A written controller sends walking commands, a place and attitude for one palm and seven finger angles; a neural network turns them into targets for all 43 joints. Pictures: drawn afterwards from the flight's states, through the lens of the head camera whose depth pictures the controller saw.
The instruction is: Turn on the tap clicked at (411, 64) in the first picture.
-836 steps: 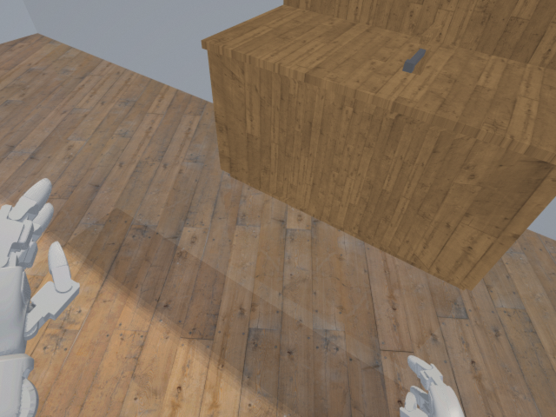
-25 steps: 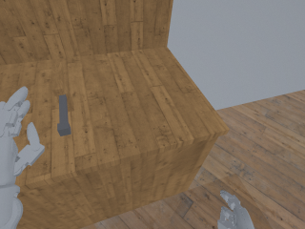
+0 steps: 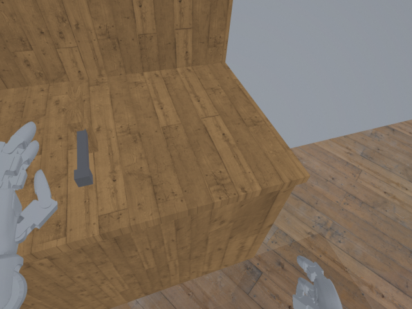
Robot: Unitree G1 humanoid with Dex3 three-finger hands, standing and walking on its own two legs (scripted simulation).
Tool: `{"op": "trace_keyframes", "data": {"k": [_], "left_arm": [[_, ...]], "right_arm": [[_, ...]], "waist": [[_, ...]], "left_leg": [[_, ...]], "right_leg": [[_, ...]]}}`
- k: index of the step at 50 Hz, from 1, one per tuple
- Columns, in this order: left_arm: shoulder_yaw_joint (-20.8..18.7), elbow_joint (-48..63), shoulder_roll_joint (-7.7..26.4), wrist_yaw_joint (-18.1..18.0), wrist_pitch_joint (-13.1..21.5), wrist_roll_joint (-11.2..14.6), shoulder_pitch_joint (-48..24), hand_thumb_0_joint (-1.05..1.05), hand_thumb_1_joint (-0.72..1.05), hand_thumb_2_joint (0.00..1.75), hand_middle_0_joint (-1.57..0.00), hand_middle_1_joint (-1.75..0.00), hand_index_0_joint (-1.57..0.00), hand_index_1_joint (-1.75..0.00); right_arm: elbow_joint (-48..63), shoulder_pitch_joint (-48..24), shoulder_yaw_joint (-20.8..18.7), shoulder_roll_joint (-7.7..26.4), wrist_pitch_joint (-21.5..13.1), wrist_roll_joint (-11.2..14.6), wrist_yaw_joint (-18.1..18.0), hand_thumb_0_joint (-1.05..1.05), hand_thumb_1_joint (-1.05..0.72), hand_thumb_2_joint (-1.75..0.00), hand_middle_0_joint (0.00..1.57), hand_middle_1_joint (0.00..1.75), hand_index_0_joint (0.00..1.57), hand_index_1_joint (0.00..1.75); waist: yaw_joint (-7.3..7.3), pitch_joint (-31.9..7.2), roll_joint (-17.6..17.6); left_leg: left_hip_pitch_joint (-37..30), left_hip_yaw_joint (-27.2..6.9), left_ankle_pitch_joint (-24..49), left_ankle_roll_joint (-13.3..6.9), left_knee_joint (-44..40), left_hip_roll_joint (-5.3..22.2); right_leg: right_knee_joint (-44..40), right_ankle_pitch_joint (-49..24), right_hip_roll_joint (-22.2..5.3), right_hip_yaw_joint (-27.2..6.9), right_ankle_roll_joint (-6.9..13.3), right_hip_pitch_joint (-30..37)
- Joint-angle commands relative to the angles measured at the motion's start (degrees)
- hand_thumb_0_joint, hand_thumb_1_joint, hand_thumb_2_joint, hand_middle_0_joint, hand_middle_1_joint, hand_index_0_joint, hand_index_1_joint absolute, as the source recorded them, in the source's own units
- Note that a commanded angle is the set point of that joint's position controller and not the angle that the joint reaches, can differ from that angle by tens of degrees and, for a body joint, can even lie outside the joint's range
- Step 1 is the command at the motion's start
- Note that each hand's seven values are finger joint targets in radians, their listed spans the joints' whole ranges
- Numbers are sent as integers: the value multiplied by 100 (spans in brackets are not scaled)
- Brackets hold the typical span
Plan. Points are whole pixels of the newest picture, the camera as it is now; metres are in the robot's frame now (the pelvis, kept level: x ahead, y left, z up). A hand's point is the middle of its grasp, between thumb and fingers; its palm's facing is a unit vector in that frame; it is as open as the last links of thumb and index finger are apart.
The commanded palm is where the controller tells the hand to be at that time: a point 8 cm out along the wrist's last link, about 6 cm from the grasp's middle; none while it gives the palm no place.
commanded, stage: look again from close up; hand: left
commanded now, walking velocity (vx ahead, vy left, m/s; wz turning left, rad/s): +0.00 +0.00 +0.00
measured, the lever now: (83, 177) +0.34 +0.29 +0.05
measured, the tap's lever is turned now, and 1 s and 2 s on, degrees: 0 0 0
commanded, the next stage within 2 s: turn the palm inward beside the body in 0.18 s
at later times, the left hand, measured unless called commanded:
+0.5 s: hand (51, 200) +0.22 +0.25 +0.16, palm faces +0.35 -0.87 -0.34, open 7.4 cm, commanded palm +0.15 +0.28 +0.17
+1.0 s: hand (77, 227) +0.19 +0.21 +0.14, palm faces +0.46 -0.84 -0.29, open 7.4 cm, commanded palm +0.13 +0.25 +0.15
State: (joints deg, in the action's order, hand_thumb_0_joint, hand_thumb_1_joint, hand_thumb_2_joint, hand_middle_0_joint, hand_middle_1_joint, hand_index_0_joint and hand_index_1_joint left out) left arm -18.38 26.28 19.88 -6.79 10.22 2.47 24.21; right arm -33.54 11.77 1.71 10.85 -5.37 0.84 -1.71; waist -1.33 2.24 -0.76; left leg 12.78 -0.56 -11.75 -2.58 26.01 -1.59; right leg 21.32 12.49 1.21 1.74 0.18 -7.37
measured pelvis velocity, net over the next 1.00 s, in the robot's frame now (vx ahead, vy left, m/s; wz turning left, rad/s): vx -0.02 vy -0.06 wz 0.04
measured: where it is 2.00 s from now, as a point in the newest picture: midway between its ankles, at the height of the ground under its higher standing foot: outside the picture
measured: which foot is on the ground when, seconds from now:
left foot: down 0.00-1.00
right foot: down 0.00-1.00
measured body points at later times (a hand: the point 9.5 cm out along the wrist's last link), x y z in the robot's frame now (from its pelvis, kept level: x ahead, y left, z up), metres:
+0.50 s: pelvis -0.02 -0.01 -0.01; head -0.03 -0.01 +0.44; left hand +0.20 +0.29 +0.18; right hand +0.18 -0.23 -0.08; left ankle +0.03 +0.09 -0.74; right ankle -0.01 -0.12 -0.74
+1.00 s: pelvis -0.02 -0.06 -0.03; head -0.04 -0.09 +0.42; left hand +0.16 +0.25 +0.16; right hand +0.18 -0.27 -0.11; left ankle +0.02 +0.09 -0.74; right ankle -0.01 -0.12 -0.74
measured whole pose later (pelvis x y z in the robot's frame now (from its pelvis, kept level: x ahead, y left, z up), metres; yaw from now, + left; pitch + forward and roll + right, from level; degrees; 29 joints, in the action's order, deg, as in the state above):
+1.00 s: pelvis -0.02 -0.06 -0.03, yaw +2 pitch -1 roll +0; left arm -19.0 18.7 21.0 -5.7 -1.5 9.5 17.8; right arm -37.4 10.1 2.9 12.7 -8.0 0.9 -5.0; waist -2.7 -2.8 3.4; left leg 23.3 -4.3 -17.5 1.8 41.4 0.6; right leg 40.7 21.3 3.7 5.5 4.8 -19.0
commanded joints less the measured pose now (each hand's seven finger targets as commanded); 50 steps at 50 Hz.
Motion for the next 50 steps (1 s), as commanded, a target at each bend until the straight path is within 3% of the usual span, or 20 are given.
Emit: {"op": "trace_keyframes", "data": {"k": [1,13,14,15,16,17,18,19,23,25,27,29,31,36,39,42,44,45,49,50], "left_arm": [[-621,1257,953,-108,345,41,-456,0,90,90,-20,-30,-20,-30],[-615,1294,972,-103,338,36,-424,0,90,90,-20,-30,-20,-30],[-1796,3466,5799,-176,1242,-187,-5691,0,90,90,-20,-30,-20,-30],[-1948,-105,2603,73,86,-649,-3748,0,90,90,-20,-30,-20,-30],[-839,-687,1601,202,-423,111,-2346,0,90,90,-20,-30,-20,-30],[-991,-76,1079,483,-666,386,-2095,0,90,90,-20,-30,-20,-30],[-860,-91,1030,685,-961,690,-1471,0,90,90,-20,-30,-20,-30],[-288,-326,231,860,-1269,864,-772,0,90,90,-20,-30,-20,-30],[-439,732,946,738,-1184,289,-539,0,90,90,-20,-30,-20,-30],[-982,1293,1474,362,-684,235,-1015,0,90,90,-20,-30,-20,-30],[-1144,1282,1435,14,-165,293,-1209,0,90,90,-20,-30,-20,-30],[-1300,1406,1760,-330,151,165,-1845,0,90,90,-20,-30,-20,-30],[-903,762,1341,-492,149,103,-2048,0,90,90,-20,-30,-20,-30],[-163,18,1219,-57,-613,187,-2678,0,90,90,-20,-30,-20,-30],[-253,67,1398,107,-1006,254,-2501,0,90,90,-20,-30,-20,-30],[-596,233,1462,81,-1005,463,-2104,0,90,90,-20,-30,-20,-30],[-1023,132,1660,3,-929,563,-1759,0,90,90,-20,-30,-20,-30],[-845,317,1378,-8,-865,662,-1798,0,90,90,-20,-30,-20,-30],[-1165,413,1472,-99,-776,739,-1153,0,90,90,-20,-30,-20,-30],[-902,529,1207,-71,-766,763,-1106,0,90,90,-20,-30,-20,-30]], "right_arm": [[923,-553,-340,757,-316,21,-69,0,-90,-90,20,30,20,30],[942,-536,-350,762,-304,33,-78,0,-90,-90,20,30,20,30],[1859,578,942,1206,-93,468,-573,0,-90,-90,20,30,20,30],[692,-430,-388,819,-304,-410,-467,0,-90,-90,20,30,20,30],[692,-74,-367,1144,-349,-252,-111,0,-90,-90,20,30,20,30],[598,-257,-467,1311,-411,-236,-9,0,-90,-90,20,30,20,30],[610,-462,-440,1269,-425,-113,-6,0,-90,-90,20,30,20,30],[674,-782,-292,1119,-431,61,94,0,-90,-90,20,30,20,30],[852,-1085,-263,1123,-345,-16,188,0,-90,-90,20,30,20,30],[884,-1168,-254,1049,-336,-100,104,0,-90,-90,20,30,20,30],[797,-1215,-225,930,-377,-147,15,0,-90,-90,20,30,20,30],[640,-1173,-191,865,-414,-129,-51,0,-90,-90,20,30,20,30],[517,-1151,-173,835,-497,-141,-94,0,-90,-90,20,30,20,30],[485,-1355,-82,972,-506,-32,-342,0,-90,-90,20,30,20,30],[581,-1395,-56,908,-537,22,-443,0,-90,-90,20,30,20,30],[618,-1328,-102,859,-567,7,-442,0,-90,-90,20,30,20,30],[530,-1310,-149,850,-575,26,-422,0,-90,-90,20,30,20,30],[603,-1283,-137,810,-589,17,-407,0,-90,-90,20,30,20,30],[574,-1098,-198,846,-621,30,-384,0,-90,-90,20,30,20,30],[639,-1039,-187,833,-646,26,-384,0,-90,-90,20,30,20,30]], "waist": [[31,-742,441],[38,-698,502],[476,-216,1863],[-367,-1506,1222],[-15,-1489,773],[-208,-2029,372],[-347,-1956,408],[-352,-1480,529],[-255,-731,138],[-198,-957,149],[-160,-890,236],[-126,-852,902],[18,-681,918],[12,-578,691],[-125,-640,523],[-225,-648,19],[-330,-621,-22],[-286,-690,-69],[-339,-859,110],[-279,-877,168]], "left_leg": [[-165,-615,647,83,-591,629],[-108,-641,350,90,-690,626],[1055,-608,-181,-123,-730,258],[-711,-149,1931,269,-43,228],[-1152,-281,3427,610,75,237],[-1713,-253,3511,606,193,359],[-1688,-216,3348,537,164,308],[-1545,-210,3148,581,76,322],[-336,-228,791,267,-20,228],[-74,-245,56,234,35,123],[89,-293,-659,194,132,101],[215,-316,-1451,192,167,62],[377,-366,-1834,188,326,28],[570,-276,-1783,107,605,-86],[637,-170,-1312,117,853,-81],[881,-216,-1053,184,1096,34],[967,-211,-949,221,1218,83],[1045,-257,-910,222,1201,102],[1051,-255,-553,204,1315,170],[1046,-233,-444,175,1283,147]], "right_leg": [[-232,-844,-430,-364,107,211],[-252,-683,-428,-367,111,204],[148,229,219,-287,-336,700],[487,-600,-12,26,334,50],[486,-1075,138,433,319,-572],[514,-1145,173,380,219,-754],[537,-1105,125,394,218,-641],[579,-892,164,431,214,-808],[700,-465,101,501,186,-1072],[794,8,128,423,175,-1115],[880,537,160,360,129,-1374],[936,994,131,249,118,-1609],[940,1227,71,204,116,-1775],[656,1808,-123,-122,88,-1831],[324,2307,-280,-500,79,-1719],[153,2560,-458,-791,39,-1528],[100,2481,-513,-893,-20,-1486],[199,2256,-570,-901,-41,-1401],[382,1102,-658,-948,-103,-1223],[509,707,-639,-846,-101,-1222]]}}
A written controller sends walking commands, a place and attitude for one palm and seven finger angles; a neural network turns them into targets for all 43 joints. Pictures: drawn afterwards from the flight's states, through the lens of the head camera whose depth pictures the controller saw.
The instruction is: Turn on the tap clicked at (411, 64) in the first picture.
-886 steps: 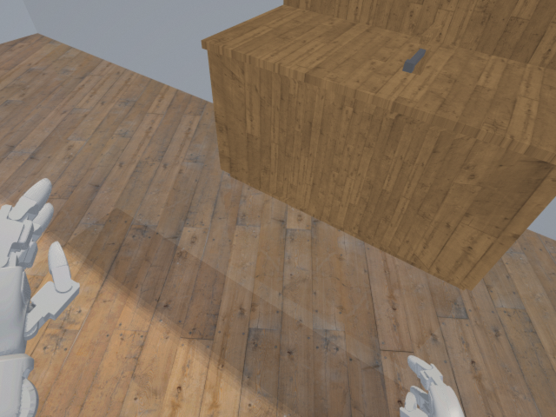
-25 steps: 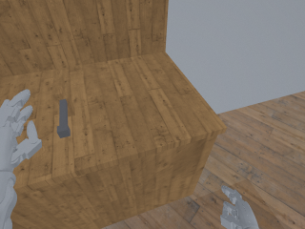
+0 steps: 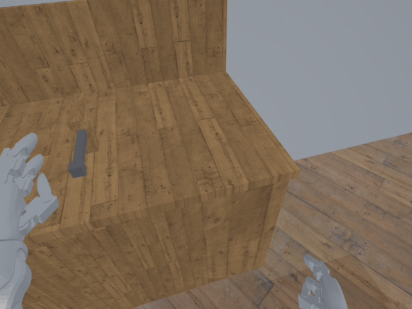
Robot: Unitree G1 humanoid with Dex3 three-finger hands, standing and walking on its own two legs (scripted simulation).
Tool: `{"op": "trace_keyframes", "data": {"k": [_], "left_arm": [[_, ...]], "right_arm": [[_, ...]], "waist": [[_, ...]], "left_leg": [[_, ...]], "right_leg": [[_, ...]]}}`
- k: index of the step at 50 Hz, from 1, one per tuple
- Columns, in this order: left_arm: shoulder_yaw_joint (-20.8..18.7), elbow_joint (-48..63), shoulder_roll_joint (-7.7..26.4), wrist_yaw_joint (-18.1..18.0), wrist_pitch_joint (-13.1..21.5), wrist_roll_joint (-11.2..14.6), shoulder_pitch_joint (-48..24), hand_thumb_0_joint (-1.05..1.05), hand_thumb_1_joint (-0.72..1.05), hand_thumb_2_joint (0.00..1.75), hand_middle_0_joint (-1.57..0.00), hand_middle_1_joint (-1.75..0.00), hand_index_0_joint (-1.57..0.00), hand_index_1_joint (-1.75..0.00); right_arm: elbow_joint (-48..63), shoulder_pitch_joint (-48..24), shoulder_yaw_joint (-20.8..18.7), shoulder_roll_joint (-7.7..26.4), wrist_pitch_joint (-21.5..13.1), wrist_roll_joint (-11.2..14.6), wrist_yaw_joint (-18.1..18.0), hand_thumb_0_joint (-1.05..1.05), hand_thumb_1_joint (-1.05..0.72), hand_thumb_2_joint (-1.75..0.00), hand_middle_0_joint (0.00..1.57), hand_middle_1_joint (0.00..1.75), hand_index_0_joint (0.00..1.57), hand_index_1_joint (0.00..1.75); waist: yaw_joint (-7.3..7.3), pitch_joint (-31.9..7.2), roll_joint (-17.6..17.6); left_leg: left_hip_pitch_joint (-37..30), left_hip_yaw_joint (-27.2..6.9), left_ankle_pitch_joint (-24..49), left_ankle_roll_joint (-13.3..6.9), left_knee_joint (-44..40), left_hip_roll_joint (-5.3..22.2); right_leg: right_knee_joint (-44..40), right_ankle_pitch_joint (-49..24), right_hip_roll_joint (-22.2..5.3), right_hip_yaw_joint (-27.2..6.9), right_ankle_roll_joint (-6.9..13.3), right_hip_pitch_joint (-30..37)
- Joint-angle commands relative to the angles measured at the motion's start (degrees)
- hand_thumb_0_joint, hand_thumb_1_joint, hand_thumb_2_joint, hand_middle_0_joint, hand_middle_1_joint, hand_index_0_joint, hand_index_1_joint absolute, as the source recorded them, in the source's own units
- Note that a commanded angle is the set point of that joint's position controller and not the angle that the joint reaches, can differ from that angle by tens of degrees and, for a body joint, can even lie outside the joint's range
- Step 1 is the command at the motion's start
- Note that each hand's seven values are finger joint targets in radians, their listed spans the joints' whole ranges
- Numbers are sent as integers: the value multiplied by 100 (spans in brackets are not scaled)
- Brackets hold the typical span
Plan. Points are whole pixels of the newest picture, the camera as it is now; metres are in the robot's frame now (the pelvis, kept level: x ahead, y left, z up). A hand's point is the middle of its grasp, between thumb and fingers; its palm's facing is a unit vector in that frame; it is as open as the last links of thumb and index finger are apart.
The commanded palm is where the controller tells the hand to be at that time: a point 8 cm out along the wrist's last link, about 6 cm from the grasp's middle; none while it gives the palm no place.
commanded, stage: turn the palm inward beside the body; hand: left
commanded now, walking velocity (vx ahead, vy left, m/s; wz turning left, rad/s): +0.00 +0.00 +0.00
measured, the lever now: (77, 168) +0.37 +0.33 +0.08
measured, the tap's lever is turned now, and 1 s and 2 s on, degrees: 0 0 0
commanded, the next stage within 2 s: reach beside the lever's end, fingers flat in 1.48 s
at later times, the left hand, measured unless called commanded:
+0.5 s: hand (58, 211) +0.22 +0.26 +0.15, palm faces +0.47 -0.86 -0.20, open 7.4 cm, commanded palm +0.16 +0.30 +0.16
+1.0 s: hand (57, 234) +0.19 +0.25 +0.14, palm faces +0.50 -0.86 -0.13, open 7.4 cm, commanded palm +0.13 +0.29 +0.15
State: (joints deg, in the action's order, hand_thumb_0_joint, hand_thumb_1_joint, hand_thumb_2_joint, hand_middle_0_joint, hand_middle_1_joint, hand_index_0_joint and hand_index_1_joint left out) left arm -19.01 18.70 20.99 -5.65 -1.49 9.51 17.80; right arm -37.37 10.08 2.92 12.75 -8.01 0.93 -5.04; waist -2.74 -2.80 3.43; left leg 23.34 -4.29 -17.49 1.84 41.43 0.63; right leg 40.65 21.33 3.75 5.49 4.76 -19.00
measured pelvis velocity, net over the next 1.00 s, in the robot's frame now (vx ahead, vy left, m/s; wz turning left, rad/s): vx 0.01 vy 0.02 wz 0.03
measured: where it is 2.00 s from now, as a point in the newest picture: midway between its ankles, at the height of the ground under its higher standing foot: outside the picture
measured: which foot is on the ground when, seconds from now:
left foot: down 0.00-1.00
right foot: down 0.00-1.00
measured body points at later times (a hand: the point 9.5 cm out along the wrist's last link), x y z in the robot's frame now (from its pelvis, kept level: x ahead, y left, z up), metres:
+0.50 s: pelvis +0.03 +0.01 +0.00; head +0.01 -0.01 +0.45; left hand +0.19 +0.30 +0.16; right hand +0.23 -0.20 -0.07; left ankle +0.05 +0.15 -0.71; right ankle +0.01 -0.06 -0.71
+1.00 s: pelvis +0.01 +0.02 +0.00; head -0.02 +0.00 +0.45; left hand +0.15 +0.29 +0.15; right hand +0.22 -0.19 -0.06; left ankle +0.05 +0.15 -0.71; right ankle +0.01 -0.06 -0.71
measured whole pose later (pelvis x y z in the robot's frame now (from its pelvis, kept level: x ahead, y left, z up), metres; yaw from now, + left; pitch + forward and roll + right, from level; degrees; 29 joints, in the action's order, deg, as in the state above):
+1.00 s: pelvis +0.01 +0.02 +0.00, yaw +2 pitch +0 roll -1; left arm -10.7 28.7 12.4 -12.7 -2.6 11.4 31.7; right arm -35.8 11.8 3.9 13.7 -13.4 1.2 -5.3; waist -3.8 -4.4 3.1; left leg 24.0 -4.9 -18.5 0.7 42.6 -1.3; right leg 41.3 22.6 2.0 6.2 3.8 -18.9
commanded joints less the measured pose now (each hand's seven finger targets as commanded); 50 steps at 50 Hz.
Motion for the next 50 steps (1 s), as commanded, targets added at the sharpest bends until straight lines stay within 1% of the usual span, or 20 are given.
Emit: {"op": "trace_keyframes", "data": {"k": [1,5,10,11,14,16,25,27,29,33,34,36,39,40,43,45,47,48,49,50], "left_arm": [[-868,1367,1138,-168,435,40,-399,0,90,90,-20,-30,-20,-30],[-763,1511,896,-20,589,110,-77,0,90,90,-20,-30,-20,-30],[-608,1756,712,14,795,130,180,0,90,90,-20,-30,-20,-30],[-582,1720,656,-1,813,151,314,0,90,90,-20,-30,-20,-30],[-659,1772,702,-141,833,119,465,0,90,90,-20,-30,-20,-30],[-515,1721,518,-193,751,166,575,0,90,90,-20,-30,-20,-30],[-34,2023,189,-403,450,56,499,0,90,90,-20,-30,-20,-30],[4,1983,171,-426,409,82,566,0,90,90,-20,-30,-20,-30],[-95,2073,266,-482,379,68,574,0,90,90,-20,-30,-20,-30],[84,2048,116,-542,316,118,566,0,90,90,-20,-30,-20,-30],[19,2122,169,-574,313,85,557,0,90,90,-20,-30,-20,-30],[175,2149,29,-603,324,84,573,0,90,90,-20,-30,-20,-30],[165,2181,71,-653,304,80,681,0,90,90,-20,-30,-20,-30],[333,2221,-109,-648,306,104,705,0,90,90,-20,-30,-20,-30],[296,2237,-62,-678,297,154,862,0,90,90,-20,-30,-20,-30],[340,2420,-87,-733,313,109,802,0,90,90,-20,-30,-20,-30],[271,2335,-70,-791,313,157,851,0,90,90,-20,-30,-20,-30],[244,2362,-49,-800,314,182,824,0,90,90,-20,-30,-20,-30],[179,2350,8,-821,294,144,805,0,90,90,-20,-30,-20,-30],[297,2365,-137,-818,295,180,804,0,90,90,-20,-30,-20,-30]], "right_arm": [[1024,-778,-324,683,-426,14,-57,0,-90,-90,20,30,20,30],[994,-452,-357,756,-606,7,-84,0,-90,-90,20,30,20,30],[958,-289,-394,764,-811,12,-81,0,-90,-90,20,30,20,30],[974,-285,-404,771,-841,9,-77,0,-90,-90,20,30,20,30],[972,-349,-399,752,-881,34,-66,0,-90,-90,20,30,20,30],[1030,-334,-391,747,-866,32,-53,0,-90,-90,20,30,20,30],[1130,-526,-267,698,-825,53,-62,0,-90,-90,20,30,20,30],[1147,-566,-255,719,-820,45,-66,0,-90,-90,20,30,20,30],[1137,-632,-232,708,-816,48,-74,0,-90,-90,20,30,20,30],[1160,-696,-195,697,-796,38,-88,0,-90,-90,20,30,20,30],[1148,-740,-186,681,-799,62,-96,0,-90,-90,20,30,20,30],[1171,-735,-174,673,-813,52,-88,0,-90,-90,20,30,20,30],[1158,-769,-161,673,-842,52,-93,0,-90,-90,20,30,20,30],[1178,-777,-146,651,-846,49,-91,0,-90,-90,20,30,20,30],[1189,-779,-155,681,-878,37,-89,0,-90,-90,20,30,20,30],[1194,-781,-156,665,-893,51,-82,0,-90,-90,20,30,20,30],[1174,-760,-161,673,-912,33,-80,0,-90,-90,20,30,20,30],[1171,-763,-168,694,-923,27,-82,0,-90,-90,20,30,20,30],[1130,-760,-168,684,-929,51,-81,0,-90,-90,20,30,20,30],[1148,-738,-164,675,-939,42,-77,0,-90,-90,20,30,20,30]], "waist": [[-121,-475,-196],[-43,-810,-378],[-66,-926,-114],[-74,-919,-284],[-158,-819,-153],[-147,-762,-291],[-119,-580,6],[-111,-510,-258],[-157,-491,-104],[-106,-305,-221],[-152,-330,-53],[-120,-290,-98],[-130,-268,4],[-91,-249,-52],[-124,-227,-151],[-110,-303,82],[-108,-293,-136],[-100,-326,-169],[-128,-279,28],[-84,-299,-96]], "left_leg": [[-132,165,336,-305,-260,-84],[-401,227,1100,-398,-293,-147],[-629,231,1566,-425,-295,-179],[-604,226,1564,-430,-295,-176],[-578,235,1576,-420,-335,-178],[-501,217,1471,-415,-372,-168],[-583,118,1057,-393,-537,-137],[-509,70,869,-398,-575,-122],[-526,74,805,-400,-585,-140],[-393,38,331,-404,-615,-145],[-418,34,339,-401,-628,-152],[-387,-4,154,-385,-660,-146],[-347,-4,-4,-404,-640,-167],[-352,-17,-12,-403,-647,-170],[-246,-24,-86,-408,-603,-171],[-313,-27,-77,-404,-601,-183],[-273,-33,1,-409,-556,-176],[-253,-26,33,-413,-519,-183],[-276,-28,33,-407,-533,-179],[-281,-36,55,-399,-549,-178]], "right_leg": [[-1308,-593,-813,-1082,-543,-48],[-878,-2332,-688,-687,-596,132],[-702,-2719,-602,-425,-513,138],[-699,-2692,-588,-388,-517,122],[-697,-2491,-558,-349,-470,105],[-721,-2292,-534,-305,-457,65],[-808,-1384,-454,-218,-363,-172],[-853,-1155,-432,-212,-370,-203],[-887,-1056,-435,-232,-356,-204],[-1019,-493,-435,-262,-375,-349],[-1015,-476,-433,-279,-350,-317],[-988,-300,-422,-234,-349,-378],[-1042,-139,-437,-283,-356,-412],[-1027,-153,-437,-265,-353,-407],[-1059,-53,-446,-295,-356,-397],[-1005,-76,-449,-280,-342,-408],[-1018,-142,-436,-286,-353,-402],[-1029,-170,-447,-312,-364,-389],[-1028,-166,-446,-300,-346,-407],[-984,-225,-446,-268,-350,-392]]}}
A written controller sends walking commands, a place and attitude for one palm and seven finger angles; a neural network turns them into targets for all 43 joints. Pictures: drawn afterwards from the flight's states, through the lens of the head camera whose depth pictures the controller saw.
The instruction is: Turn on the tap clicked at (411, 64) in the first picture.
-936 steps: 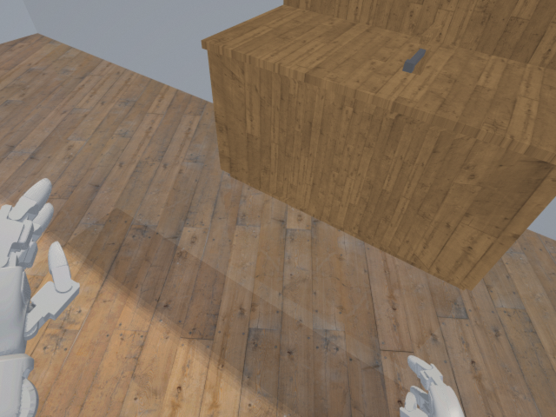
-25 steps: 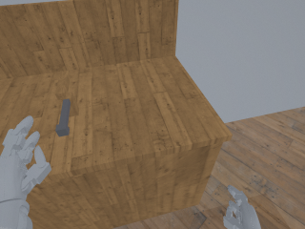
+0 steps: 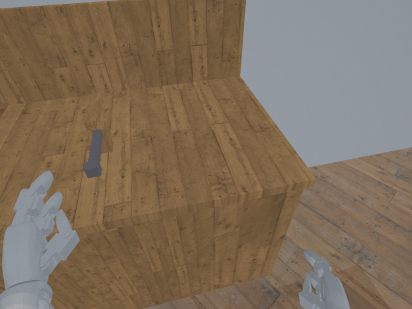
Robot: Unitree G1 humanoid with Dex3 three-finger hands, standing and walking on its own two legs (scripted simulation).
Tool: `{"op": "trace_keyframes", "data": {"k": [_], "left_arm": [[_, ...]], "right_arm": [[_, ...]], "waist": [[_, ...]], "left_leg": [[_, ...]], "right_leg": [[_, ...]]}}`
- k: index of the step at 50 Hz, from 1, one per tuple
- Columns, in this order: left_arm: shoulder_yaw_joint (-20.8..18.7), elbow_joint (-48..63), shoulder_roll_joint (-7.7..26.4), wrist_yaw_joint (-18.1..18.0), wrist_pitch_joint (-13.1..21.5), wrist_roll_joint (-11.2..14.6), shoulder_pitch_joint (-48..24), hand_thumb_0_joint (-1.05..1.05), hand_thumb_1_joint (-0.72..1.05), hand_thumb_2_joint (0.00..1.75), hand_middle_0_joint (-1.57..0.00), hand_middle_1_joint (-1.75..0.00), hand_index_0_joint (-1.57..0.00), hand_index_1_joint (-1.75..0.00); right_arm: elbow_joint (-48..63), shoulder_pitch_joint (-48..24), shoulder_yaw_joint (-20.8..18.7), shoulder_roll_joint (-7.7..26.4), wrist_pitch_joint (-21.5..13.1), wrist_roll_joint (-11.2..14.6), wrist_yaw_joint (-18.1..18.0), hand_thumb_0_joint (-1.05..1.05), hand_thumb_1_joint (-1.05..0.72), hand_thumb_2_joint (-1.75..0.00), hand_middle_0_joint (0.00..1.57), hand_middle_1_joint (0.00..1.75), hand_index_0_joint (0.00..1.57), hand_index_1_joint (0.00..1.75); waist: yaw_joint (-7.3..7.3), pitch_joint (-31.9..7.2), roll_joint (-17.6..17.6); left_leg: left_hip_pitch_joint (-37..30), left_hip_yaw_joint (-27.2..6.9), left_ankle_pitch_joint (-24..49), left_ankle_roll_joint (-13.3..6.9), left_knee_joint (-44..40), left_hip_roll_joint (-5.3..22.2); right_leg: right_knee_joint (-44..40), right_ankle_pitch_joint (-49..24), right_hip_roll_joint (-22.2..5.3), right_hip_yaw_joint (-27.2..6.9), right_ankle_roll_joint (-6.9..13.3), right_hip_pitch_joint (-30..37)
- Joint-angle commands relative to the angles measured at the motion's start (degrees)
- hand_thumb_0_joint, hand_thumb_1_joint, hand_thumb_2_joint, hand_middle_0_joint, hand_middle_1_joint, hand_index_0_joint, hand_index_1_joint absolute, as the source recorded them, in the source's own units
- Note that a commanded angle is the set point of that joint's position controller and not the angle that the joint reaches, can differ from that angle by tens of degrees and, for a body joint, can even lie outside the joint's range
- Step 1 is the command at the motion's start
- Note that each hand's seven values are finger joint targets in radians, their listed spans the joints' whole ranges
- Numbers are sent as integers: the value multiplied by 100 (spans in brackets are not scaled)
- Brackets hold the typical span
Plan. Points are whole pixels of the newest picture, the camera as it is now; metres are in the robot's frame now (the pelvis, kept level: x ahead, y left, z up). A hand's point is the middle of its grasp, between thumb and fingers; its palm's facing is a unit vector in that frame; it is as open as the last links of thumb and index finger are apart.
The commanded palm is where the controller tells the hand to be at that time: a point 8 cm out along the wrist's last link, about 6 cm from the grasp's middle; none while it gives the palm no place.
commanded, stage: turn the palm inward beside the body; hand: left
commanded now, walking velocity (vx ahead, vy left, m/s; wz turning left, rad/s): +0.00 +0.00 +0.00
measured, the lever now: (92, 169) +0.37 +0.31 +0.08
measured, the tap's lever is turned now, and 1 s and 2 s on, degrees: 0 0 0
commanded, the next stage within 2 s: reach beside the lever's end, fingers flat in 0.48 s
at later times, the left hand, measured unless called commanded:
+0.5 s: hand (80, 229) +0.19 +0.22 +0.14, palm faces +0.49 -0.86 -0.11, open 7.4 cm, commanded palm +0.14 +0.26 +0.15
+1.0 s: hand (75, 218) +0.21 +0.25 +0.13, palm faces +0.51 -0.85 -0.11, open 7.4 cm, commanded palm +0.17 +0.29 +0.13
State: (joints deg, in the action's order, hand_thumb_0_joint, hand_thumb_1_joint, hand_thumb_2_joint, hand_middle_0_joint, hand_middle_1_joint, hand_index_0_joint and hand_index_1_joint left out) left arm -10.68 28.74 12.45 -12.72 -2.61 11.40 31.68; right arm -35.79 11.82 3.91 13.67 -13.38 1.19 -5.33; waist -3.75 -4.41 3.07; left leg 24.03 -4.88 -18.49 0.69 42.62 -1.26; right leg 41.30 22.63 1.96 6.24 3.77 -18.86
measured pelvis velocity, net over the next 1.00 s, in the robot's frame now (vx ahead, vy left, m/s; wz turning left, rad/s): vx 0.01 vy -0.01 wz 0.00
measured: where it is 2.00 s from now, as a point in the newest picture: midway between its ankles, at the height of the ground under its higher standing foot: outside the picture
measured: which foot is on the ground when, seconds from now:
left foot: down 0.00-1.00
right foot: down 0.00-1.00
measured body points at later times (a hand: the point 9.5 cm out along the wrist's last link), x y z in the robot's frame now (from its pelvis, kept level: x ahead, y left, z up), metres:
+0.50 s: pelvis +0.01 -0.01 +0.00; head -0.02 -0.03 +0.45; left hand +0.16 +0.26 +0.15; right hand +0.21 -0.22 -0.06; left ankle +0.04 +0.13 -0.71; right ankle +0.00 -0.07 -0.71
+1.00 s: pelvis +0.01 -0.01 +0.00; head -0.01 -0.03 +0.45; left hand +0.18 +0.29 +0.14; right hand +0.20 -0.23 -0.07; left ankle +0.04 +0.13 -0.71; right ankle +0.00 -0.07 -0.71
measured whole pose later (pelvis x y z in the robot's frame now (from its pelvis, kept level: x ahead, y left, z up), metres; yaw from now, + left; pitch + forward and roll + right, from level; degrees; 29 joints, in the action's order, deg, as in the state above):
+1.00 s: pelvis +0.01 -0.01 +0.00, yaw +0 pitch +1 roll +0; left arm -15.5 17.2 12.8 -10.7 -1.5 13.5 22.9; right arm -37.9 11.8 3.1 14.1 -13.7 1.5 -5.9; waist -3.4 -4.5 3.0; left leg 23.6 -5.1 -18.1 1.3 41.0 -0.8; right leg 39.9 22.4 2.4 6.3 4.4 -18.7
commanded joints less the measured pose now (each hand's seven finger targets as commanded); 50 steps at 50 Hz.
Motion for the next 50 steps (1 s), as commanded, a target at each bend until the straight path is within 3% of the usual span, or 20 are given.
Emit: {"op": "trace_keyframes", "data": {"k": [1,4,7,9,10,14,17,19,22,26,28,29,33,34,35,38,39,42,49,50], "left_arm": [[-574,1306,736,-107,376,33,-570,0,90,90,-20,-30,-20,-30],[-605,1324,777,-82,267,41,-554,0,90,90,-20,-30,-20,-30],[-525,1279,695,-32,192,84,-496,0,90,90,-20,-30,-20,-30],[-648,1298,834,-45,165,33,-490,0,90,90,-20,-30,-20,-30],[-517,1324,683,-38,156,55,-554,0,90,90,-20,-30,-20,-30],[-665,1293,828,-59,166,44,-550,0,90,90,-20,-30,-20,-30],[-562,1323,682,-53,225,76,-527,0,90,90,-20,-30,-20,-30],[-644,1325,785,-53,235,30,-510,0,90,90,-20,-30,-20,-30],[-545,1210,658,-35,254,82,-477,0,90,90,-20,-30,-20,-30],[-555,1259,687,-7,236,66,-535,0,90,90,-20,-30,-20,-30],[-595,1257,703,-2,245,99,-509,0,90,90,-20,-30,-20,-30],[-686,1252,792,-10,238,75,-505,0,90,90,-20,-30,-20,-30],[-796,916,816,-7,286,144,-808,0,90,90,-20,-30,-20,-30],[-943,837,945,-10,290,104,-759,0,90,90,-20,-30,-20,-30],[-760,892,763,17,319,129,-882,0,90,90,-20,-30,-20,-30],[-975,563,953,91,366,192,-1038,0,90,90,-20,-30,-20,-30],[-982,579,985,102,388,155,-1155,0,90,90,-20,-30,-20,-30],[-979,363,969,140,476,192,-1306,0,90,90,-20,-30,-20,-30],[-1133,9,1090,161,517,159,-1402,0,90,90,-20,-30,-20,-30],[-1079,-29,1038,154,520,168,-1522,0,90,90,-20,-30,-20,-30]], "right_arm": [[989,-925,-265,596,-412,21,-51,0,-90,-90,20,30,20,30],[961,-923,-269,610,-437,46,-63,0,-90,-90,20,30,20,30],[986,-893,-267,617,-447,31,-65,0,-90,-90,20,30,20,30],[969,-898,-273,616,-444,40,-69,0,-90,-90,20,30,20,30],[982,-869,-251,586,-434,39,-64,0,-90,-90,20,30,20,30],[959,-871,-272,603,-440,48,-67,0,-90,-90,20,30,20,30],[977,-839,-288,604,-447,23,-47,0,-90,-90,20,30,20,30],[945,-810,-291,610,-441,35,-34,0,-90,-90,20,30,20,30],[975,-809,-289,609,-441,27,-37,0,-90,-90,20,30,20,30],[984,-820,-284,597,-434,40,-49,0,-90,-90,20,30,20,30],[983,-803,-294,608,-435,24,-46,0,-90,-90,20,30,20,30],[968,-816,-302,609,-428,39,-48,0,-90,-90,20,30,20,30],[905,-798,-306,612,-378,27,-75,0,-90,-90,20,30,20,30],[874,-822,-324,614,-370,46,-85,0,-90,-90,20,30,20,30],[901,-812,-304,592,-366,36,-80,0,-90,-90,20,30,20,30],[833,-822,-329,622,-357,46,-110,0,-90,-90,20,30,20,30],[808,-829,-323,613,-359,59,-116,0,-90,-90,20,30,20,30],[777,-799,-330,631,-393,43,-124,0,-90,-90,20,30,20,30],[750,-795,-349,647,-389,37,-99,0,-90,-90,20,30,20,30],[761,-772,-340,634,-359,47,-98,0,-90,-90,20,30,20,30]], "waist": [[-8,-120,-101],[-33,-167,60],[-21,-158,-278],[-61,-155,-25],[-26,-125,-116],[-60,-125,-73],[-20,-262,-227],[-48,-306,26],[-21,-190,-303],[-32,-217,-120],[-32,-273,-321],[-58,-252,-137],[5,-170,-365],[-41,-162,-179],[0,-253,-166],[19,-218,-266],[13,-222,-16],[57,-245,-235],[-32,-421,-14],[29,-372,-167]], "left_leg": [[-310,25,159,-290,-651,3],[-376,21,243,-288,-684,4],[-348,27,339,-299,-665,2],[-374,52,413,-300,-667,-11],[-367,43,415,-296,-672,-15],[-371,68,468,-297,-631,-13],[-430,94,651,-300,-577,-20],[-456,116,739,-293,-570,-27],[-370,89,644,-297,-565,-18],[-414,108,653,-294,-582,-27],[-395,101,732,-305,-549,-35],[-426,128,777,-306,-545,-37],[-316,114,620,-291,-547,-40],[-355,131,679,-293,-551,-39],[-384,137,685,-288,-565,-62],[-310,148,624,-286,-530,-43],[-380,149,671,-289,-553,-52],[-365,117,630,-287,-569,-50],[-370,131,745,-268,-638,-74],[-333,118,672,-261,-675,-65]], "right_leg": [[-1072,-364,-267,-359,-259,-398],[-1076,-462,-281,-361,-244,-324],[-1092,-594,-280,-368,-270,-294],[-1087,-667,-288,-385,-262,-282],[-1072,-686,-290,-369,-267,-289],[-1119,-709,-292,-411,-267,-256],[-1068,-1019,-299,-417,-283,-191],[-1036,-1130,-307,-410,-270,-157],[-1062,-1077,-301,-419,-293,-211],[-1085,-1079,-317,-443,-285,-176],[-1086,-1235,-325,-471,-306,-121],[-1098,-1288,-332,-479,-296,-111],[-1148,-1137,-329,-535,-328,-162],[-1148,-1165,-318,-529,-301,-156],[-1111,-1206,-335,-527,-309,-138],[-1194,-1147,-338,-615,-334,-146],[-1188,-1174,-338,-603,-309,-144],[-1177,-1147,-316,-579,-318,-162],[-1120,-1312,-319,-565,-289,-26],[-1109,-1212,-304,-522,-299,-62]]}}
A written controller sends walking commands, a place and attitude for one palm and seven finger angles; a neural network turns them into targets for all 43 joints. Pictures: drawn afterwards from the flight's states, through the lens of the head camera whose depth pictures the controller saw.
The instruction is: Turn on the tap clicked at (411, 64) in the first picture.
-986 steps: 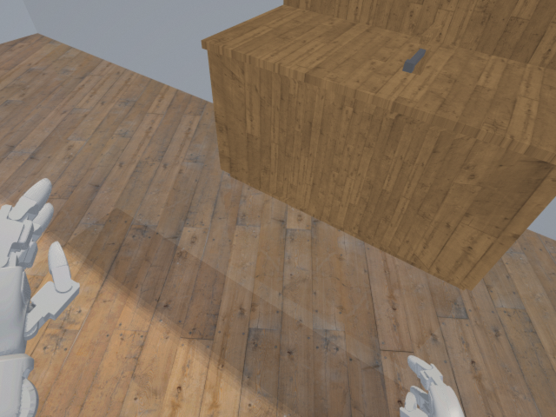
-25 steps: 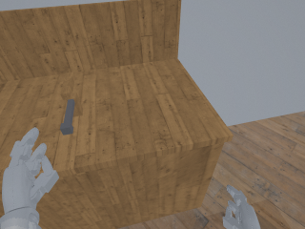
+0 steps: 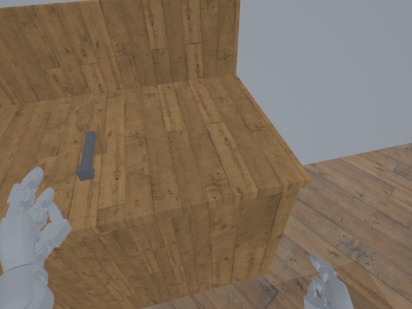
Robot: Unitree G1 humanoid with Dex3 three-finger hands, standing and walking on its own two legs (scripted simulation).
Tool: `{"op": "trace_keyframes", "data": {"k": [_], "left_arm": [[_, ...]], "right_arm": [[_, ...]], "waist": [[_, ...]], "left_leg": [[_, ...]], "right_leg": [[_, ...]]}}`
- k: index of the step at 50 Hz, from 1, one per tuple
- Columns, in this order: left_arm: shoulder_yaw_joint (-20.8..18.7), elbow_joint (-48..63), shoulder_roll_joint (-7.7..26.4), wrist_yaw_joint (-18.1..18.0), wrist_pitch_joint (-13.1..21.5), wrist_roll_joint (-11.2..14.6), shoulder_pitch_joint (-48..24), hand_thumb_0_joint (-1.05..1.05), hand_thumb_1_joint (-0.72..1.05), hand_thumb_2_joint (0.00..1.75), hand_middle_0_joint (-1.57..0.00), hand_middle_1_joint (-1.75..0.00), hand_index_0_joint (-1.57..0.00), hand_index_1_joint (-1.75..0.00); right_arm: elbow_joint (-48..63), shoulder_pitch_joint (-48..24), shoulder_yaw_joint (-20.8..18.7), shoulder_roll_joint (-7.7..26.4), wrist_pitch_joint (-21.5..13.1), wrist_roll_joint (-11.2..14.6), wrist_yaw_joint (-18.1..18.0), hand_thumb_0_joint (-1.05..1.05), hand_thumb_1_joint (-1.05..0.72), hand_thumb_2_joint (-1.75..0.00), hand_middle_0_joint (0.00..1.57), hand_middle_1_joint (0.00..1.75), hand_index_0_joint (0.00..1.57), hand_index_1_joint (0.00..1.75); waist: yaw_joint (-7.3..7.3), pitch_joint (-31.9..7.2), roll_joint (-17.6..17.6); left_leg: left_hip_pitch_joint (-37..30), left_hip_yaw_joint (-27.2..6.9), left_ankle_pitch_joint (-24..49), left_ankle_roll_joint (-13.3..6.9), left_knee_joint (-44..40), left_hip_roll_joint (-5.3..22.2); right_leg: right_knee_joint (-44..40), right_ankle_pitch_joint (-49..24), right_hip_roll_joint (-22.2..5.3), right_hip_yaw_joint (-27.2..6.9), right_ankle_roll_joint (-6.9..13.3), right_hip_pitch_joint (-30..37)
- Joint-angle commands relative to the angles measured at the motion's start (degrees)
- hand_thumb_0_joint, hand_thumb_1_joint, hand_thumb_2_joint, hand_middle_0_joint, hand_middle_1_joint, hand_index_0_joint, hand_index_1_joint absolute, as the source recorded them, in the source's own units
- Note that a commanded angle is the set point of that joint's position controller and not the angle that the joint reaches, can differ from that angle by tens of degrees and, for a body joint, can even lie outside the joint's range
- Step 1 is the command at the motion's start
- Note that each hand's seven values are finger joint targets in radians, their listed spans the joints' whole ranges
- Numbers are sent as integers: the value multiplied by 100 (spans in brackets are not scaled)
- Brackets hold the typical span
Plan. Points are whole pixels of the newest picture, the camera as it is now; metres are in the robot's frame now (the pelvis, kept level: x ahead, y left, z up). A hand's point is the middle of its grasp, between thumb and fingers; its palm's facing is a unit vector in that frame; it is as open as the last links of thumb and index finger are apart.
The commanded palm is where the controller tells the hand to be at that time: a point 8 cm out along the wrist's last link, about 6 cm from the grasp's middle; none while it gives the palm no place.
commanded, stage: reach beside the lever's end, fingers flat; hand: left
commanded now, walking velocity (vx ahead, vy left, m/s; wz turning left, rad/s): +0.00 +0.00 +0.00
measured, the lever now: (85, 171) +0.36 +0.32 +0.07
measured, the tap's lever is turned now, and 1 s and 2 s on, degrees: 0 0 0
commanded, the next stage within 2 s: push the lever round in 1.78 s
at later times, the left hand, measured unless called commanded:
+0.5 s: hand (62, 210) +0.24 +0.29 +0.11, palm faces +0.53 -0.84 -0.10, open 7.5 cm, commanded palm +0.20 +0.33 +0.11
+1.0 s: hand (65, 195) +0.28 +0.31 +0.09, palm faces +0.56 -0.82 -0.09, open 7.7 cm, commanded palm +0.24 +0.35 +0.09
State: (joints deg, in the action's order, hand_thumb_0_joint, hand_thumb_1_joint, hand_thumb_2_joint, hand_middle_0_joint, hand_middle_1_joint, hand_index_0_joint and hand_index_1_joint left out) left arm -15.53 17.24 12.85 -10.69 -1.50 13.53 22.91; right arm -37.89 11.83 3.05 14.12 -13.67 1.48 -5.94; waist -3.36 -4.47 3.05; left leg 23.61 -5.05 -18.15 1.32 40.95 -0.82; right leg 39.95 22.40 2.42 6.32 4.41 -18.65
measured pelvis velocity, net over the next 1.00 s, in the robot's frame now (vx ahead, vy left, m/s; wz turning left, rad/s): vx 0.00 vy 0.02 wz -0.01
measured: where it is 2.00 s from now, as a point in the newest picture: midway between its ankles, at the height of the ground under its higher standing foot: outside the picture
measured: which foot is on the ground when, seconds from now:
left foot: down 0.00-1.00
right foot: down 0.00-1.00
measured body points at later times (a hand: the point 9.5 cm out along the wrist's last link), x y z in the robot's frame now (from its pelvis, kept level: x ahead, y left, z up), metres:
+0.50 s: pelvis +0.00 +0.02 +0.00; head +0.00 +0.01 +0.45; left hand +0.21 +0.33 +0.12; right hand +0.18 -0.21 -0.08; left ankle +0.04 +0.14 -0.72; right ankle -0.01 -0.07 -0.72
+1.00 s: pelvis +0.00 +0.02 +0.00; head +0.01 +0.02 +0.45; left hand +0.25 +0.36 +0.10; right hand +0.17 -0.21 -0.09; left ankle +0.04 +0.14 -0.72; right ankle -0.01 -0.07 -0.72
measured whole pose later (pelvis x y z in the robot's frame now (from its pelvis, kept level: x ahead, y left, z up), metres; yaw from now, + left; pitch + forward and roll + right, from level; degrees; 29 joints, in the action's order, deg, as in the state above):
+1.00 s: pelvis +0.00 +0.02 +0.00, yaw -1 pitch +4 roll -1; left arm -21.1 -9.2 15.2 -10.6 7.3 10.8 2.7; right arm -39.4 11.5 2.3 14.3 -10.1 0.7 -4.7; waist -1.2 -3.8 2.4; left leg 29.3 -3.9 -18.6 -0.4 43.6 -1.4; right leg 41.4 22.0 1.7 5.3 2.7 -23.9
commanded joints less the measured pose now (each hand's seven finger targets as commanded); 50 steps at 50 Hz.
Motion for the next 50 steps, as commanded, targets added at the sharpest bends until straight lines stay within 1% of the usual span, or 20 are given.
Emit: {"op": "trace_keyframes", "data": {"k": [1,4,7,9,12,14,17,19,23,26,30,34,35,38,39,43,44,45,49,50], "left_arm": [[-584,1021,984,-49,407,-29,-751,0,90,90,-20,-30,-20,-30],[-834,848,1202,-109,438,-35,-977,0,90,90,-20,-29,-20,-29],[-641,821,1062,-120,538,-73,-1249,0,90,90,-19,-28,-19,-28],[-766,656,1187,-130,587,-101,-1316,0,90,90,-19,-28,-19,-28],[-690,465,1118,-48,636,-68,-1460,0,90,90,-19,-27,-19,-27],[-925,267,1307,-27,637,-76,-1448,0,90,90,-19,-26,-19,-26],[-851,200,1235,15,706,-57,-1636,0,90,90,-19,-26,-19,-26],[-906,195,1267,-6,770,-110,-1566,0,90,90,-18,-25,-18,-25],[-666,23,1053,-5,872,-114,-1663,0,90,90,-18,-24,-18,-24],[-756,-214,1184,-21,891,-142,-2101,0,90,90,-18,-23,-18,-23],[-793,-213,1283,-79,985,-260,-2383,0,90,90,-17,-22,-17,-22],[-774,-478,1251,-83,1071,-289,-2346,0,90,90,-17,-21,-17,-21],[-626,-549,1097,-60,1075,-273,-2385,0,90,90,-17,-21,-17,-21],[-785,-784,1226,-45,1052,-225,-2397,0,90,90,-17,-20,-17,-20],[-1006,-920,1429,-67,1025,-256,-2362,0,90,90,-17,-20,-17,-20],[-997,-1093,1510,-46,1107,-251,-3070,0,90,90,-16,-19,-16,-19],[-1057,-1000,1598,-66,1189,-312,-3182,0,90,90,-16,-19,-16,-19],[-883,-1017,1440,-54,1253,-330,-3270,0,90,90,-16,-18,-16,-18],[-1034,-1491,1619,28,1396,-336,-3370,0,90,90,-16,-17,-16,-17],[-930,-1556,1519,76,1402,-328,-3353,0,90,90,-16,-17,-16,-17]], "right_arm": [[971,-814,-257,601,-326,21,-45,0,-90,-90,20,30,20,30],[910,-824,-273,616,-291,18,-60,0,-90,-90,20,30,20,30],[932,-836,-263,610,-285,1,-44,0,-90,-90,20,30,20,30],[881,-833,-278,628,-280,2,-41,0,-90,-90,20,30,20,30],[875,-790,-289,649,-255,-20,-38,0,-90,-90,20,30,20,30],[836,-774,-303,661,-227,1,-41,0,-90,-90,20,30,20,30],[843,-737,-318,665,-210,-18,-26,0,-90,-90,20,30,20,30],[839,-721,-326,659,-208,-17,2,0,-90,-90,20,30,20,30],[856,-679,-335,689,-209,-35,42,0,-90,-90,20,30,20,30],[808,-697,-333,709,-160,-25,18,0,-90,-90,20,30,20,30],[787,-666,-335,689,-127,-52,28,0,-90,-90,20,30,20,30],[770,-643,-356,717,-111,-52,69,0,-90,-90,20,30,20,30],[782,-622,-354,710,-94,-60,79,0,-90,-90,20,30,20,30],[796,-602,-367,742,-43,-59,75,0,-90,-90,20,30,20,30],[763,-611,-372,747,-5,-45,67,0,-90,-90,20,30,20,30],[740,-626,-361,746,74,-49,37,0,-90,-90,20,30,20,30],[725,-628,-366,741,69,-47,36,0,-90,-90,20,30,20,30],[714,-595,-365,731,58,-63,48,0,-90,-90,20,30,20,30],[635,-496,-392,788,52,-59,56,0,-90,-90,20,30,20,30],[657,-478,-400,786,63,-60,63,0,-90,-90,20,30,20,30]], "waist": [[3,-279,-222],[-5,-279,-92],[56,-335,-27],[54,-393,52],[93,-528,-63],[33,-530,19],[85,-631,-55],[40,-695,186],[124,-573,-36],[169,-515,-134],[158,-768,238],[135,-854,152],[176,-808,12],[133,-825,-118],[90,-773,-17],[227,-728,-8],[212,-783,217],[249,-909,328],[247,-959,199],[252,-1013,206]], "left_leg": [[-266,144,570,-330,-484,-107],[-245,154,522,-333,-498,-118],[-275,134,462,-321,-518,-114],[-299,130,482,-330,-521,-120],[-312,135,597,-325,-493,-121],[-277,132,659,-315,-518,-117],[-349,128,741,-311,-502,-107],[-401,109,849,-293,-523,-102],[-347,58,747,-288,-519,-83],[-264,48,557,-292,-544,-86],[-389,12,661,-258,-548,-87],[-394,-26,806,-241,-527,-64],[-383,-16,807,-248,-509,-70],[-251,8,754,-251,-511,-81],[-217,1,782,-248,-522,-74],[-142,49,570,-282,-464,-87],[-210,35,614,-279,-462,-79],[-295,27,634,-268,-441,-83],[-191,-12,621,-277,-390,-74],[-213,-2,687,-270,-383,-74]], "right_leg": [[-1020,-1109,-343,-566,-372,-141],[-1068,-1004,-337,-599,-363,-148],[-1013,-895,-320,-552,-345,-199],[-1004,-924,-307,-558,-331,-203],[-941,-1125,-297,-530,-337,-155],[-922,-1196,-287,-517,-315,-103],[-875,-1309,-260,-485,-317,-127],[-805,-1380,-250,-445,-284,-113],[-775,-1248,-210,-393,-292,-270],[-795,-1047,-205,-406,-294,-341],[-697,-1068,-198,-390,-255,-315],[-627,-1192,-164,-360,-238,-302],[-629,-1234,-165,-353,-251,-326],[-650,-1219,-157,-364,-260,-271],[-642,-1230,-154,-364,-248,-282],[-679,-1041,-145,-416,-272,-414],[-649,-1044,-147,-416,-255,-442],[-600,-1048,-143,-412,-250,-474],[-542,-1072,-123,-417,-238,-496],[-520,-1150,-127,-411,-240,-475]]}}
